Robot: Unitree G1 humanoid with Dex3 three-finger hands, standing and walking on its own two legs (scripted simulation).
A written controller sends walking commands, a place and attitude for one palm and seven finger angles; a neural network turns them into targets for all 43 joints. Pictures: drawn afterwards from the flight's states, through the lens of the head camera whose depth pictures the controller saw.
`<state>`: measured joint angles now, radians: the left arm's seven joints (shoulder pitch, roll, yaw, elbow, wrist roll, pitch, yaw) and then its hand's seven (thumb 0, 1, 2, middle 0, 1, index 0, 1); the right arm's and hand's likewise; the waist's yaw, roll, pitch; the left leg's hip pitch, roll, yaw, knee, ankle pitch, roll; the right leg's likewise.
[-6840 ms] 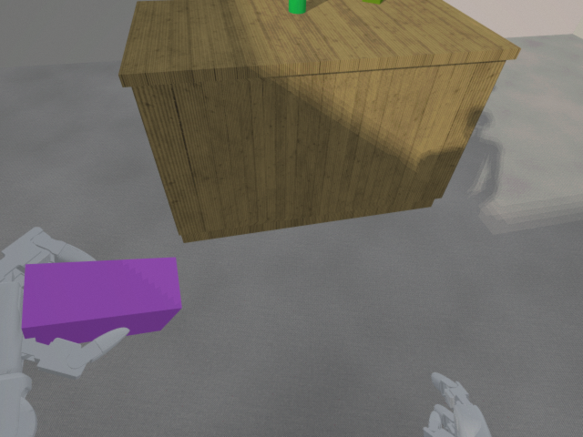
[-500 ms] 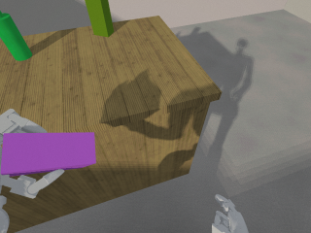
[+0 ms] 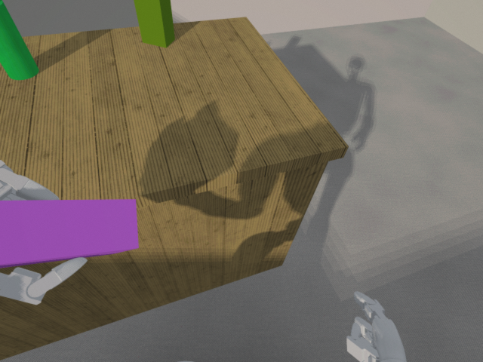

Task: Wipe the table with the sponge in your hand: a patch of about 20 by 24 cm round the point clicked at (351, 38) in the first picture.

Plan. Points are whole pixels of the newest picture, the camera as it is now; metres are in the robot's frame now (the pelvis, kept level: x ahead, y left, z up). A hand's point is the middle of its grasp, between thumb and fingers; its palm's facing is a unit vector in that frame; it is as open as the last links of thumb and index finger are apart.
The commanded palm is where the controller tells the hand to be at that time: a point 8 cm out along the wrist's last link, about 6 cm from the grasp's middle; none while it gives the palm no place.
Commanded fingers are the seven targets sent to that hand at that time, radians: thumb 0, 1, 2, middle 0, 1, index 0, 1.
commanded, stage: come to a stop and stand still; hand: left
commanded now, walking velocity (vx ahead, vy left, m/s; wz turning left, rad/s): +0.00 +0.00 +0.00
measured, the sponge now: (85, 231) +0.23 +0.21 +0.16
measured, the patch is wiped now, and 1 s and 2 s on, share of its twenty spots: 0.00 0.00 0.00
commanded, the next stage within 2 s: look again from close up in 0.88 s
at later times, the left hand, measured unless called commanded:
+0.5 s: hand (28, 310) +0.14 +0.23 +0.16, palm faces +0.41 -0.82 -0.40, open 10.0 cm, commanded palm +0.09 +0.26 +0.18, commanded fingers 0.00 0.10 1.30 -1.20 -1.60 -1.20 -1.60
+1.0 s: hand (22, 348) +0.11 +0.22 +0.16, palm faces +0.38 -0.79 -0.48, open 10.0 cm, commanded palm +0.05 +0.25 +0.18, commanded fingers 0.00 0.10 1.30 -1.20 -1.60 -1.20 -1.60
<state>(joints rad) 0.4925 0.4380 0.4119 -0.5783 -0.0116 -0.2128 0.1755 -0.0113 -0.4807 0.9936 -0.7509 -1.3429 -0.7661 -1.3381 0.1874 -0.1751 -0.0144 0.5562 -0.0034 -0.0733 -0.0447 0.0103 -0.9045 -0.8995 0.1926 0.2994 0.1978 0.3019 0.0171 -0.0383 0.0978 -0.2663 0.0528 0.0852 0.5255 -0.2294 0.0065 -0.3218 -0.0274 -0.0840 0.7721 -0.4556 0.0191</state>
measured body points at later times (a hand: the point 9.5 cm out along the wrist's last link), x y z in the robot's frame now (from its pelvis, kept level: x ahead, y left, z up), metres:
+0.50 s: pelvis -0.07 -0.02 +0.00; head -0.06 +0.00 +0.45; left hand +0.11 +0.27 +0.18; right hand +0.08 -0.27 -0.08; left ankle -0.04 +0.10 -0.74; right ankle -0.03 -0.11 -0.73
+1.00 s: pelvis -0.11 -0.03 +0.00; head -0.10 -0.02 +0.45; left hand +0.08 +0.26 +0.19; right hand +0.03 -0.26 -0.09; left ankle -0.07 +0.10 -0.74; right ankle -0.02 -0.11 -0.73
